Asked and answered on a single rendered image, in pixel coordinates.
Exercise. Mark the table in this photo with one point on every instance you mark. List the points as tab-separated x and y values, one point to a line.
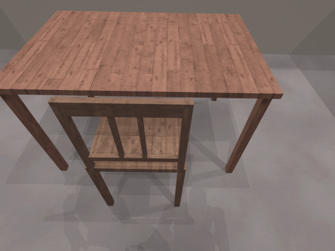
86	53

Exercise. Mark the chair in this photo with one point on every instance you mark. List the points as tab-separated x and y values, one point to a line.
133	135

